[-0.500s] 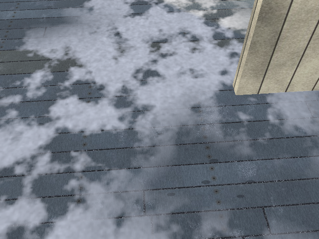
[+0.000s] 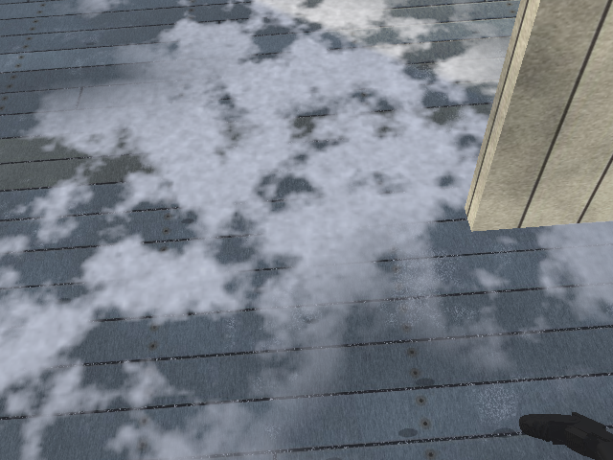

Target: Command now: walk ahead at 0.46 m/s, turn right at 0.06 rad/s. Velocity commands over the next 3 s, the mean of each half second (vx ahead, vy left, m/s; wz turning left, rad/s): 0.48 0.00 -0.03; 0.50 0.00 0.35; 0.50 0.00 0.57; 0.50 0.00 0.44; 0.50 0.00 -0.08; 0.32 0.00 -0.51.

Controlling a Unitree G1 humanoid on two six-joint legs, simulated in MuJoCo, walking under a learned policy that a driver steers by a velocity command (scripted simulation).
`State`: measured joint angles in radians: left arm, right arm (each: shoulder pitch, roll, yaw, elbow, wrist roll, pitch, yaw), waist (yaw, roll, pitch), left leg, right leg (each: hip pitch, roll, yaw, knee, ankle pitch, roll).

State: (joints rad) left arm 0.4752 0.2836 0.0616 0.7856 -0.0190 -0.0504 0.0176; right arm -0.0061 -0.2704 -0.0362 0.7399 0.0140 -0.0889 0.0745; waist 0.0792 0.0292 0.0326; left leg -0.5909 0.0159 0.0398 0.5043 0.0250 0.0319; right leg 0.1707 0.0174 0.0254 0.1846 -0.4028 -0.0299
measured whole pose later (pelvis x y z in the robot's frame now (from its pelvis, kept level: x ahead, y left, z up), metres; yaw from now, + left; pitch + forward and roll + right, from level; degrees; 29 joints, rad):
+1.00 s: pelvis +0.58 -0.01 +0.01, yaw +13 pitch +1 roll -3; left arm 0.32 0.29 0.07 0.83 0.00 -0.08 0.01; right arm 0.10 -0.27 -0.05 0.73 0.02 -0.02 0.05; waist 0.07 0.03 0.04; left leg -0.63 0.08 0.02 0.66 -0.01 0.04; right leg 0.08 0.00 -0.26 0.24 -0.32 0.02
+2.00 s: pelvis +1.08 +0.21 +0.01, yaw +44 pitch +2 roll -2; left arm 0.37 0.29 0.06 0.86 -0.02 -0.07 -0.02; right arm 0.08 -0.26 -0.04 0.63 0.02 -0.05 0.02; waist 0.11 0.04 0.04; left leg -0.63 0.09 -0.04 0.64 -0.04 0.01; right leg 0.03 0.02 -0.12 0.23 -0.29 0.00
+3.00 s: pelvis +1.49 +0.52 +0.02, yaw +20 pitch +3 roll +1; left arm 0.24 0.31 0.07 0.70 -0.02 0.01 0.03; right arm 0.07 -0.30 -0.05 0.72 -0.01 -0.05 -0.01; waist 0.04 0.02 0.05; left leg -0.61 0.01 -0.12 0.69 -0.11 -0.09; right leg -0.26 0.13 0.15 0.45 -0.23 -0.07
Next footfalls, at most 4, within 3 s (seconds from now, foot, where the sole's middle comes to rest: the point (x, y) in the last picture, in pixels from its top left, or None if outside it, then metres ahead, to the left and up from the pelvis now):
0.04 left None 0.22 0.11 -0.76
0.56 right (422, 429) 0.52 -0.14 -0.76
1.08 left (300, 319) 0.76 0.14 -0.76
1.58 right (331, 209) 1.11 0.08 -0.76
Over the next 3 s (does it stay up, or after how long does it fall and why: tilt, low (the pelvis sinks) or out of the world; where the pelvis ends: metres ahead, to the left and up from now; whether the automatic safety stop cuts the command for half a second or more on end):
stays up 1.49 0.52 0.02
